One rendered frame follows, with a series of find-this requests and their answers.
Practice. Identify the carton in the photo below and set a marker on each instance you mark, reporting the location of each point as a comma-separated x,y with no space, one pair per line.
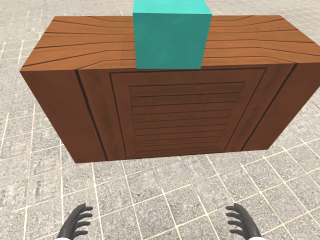
170,34

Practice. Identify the right robot hand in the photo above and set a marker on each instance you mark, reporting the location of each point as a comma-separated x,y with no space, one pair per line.
248,226

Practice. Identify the pedestal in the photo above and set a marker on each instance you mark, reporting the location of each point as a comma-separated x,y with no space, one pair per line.
257,73

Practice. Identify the left robot hand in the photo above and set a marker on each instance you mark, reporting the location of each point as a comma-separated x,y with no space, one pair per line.
71,224

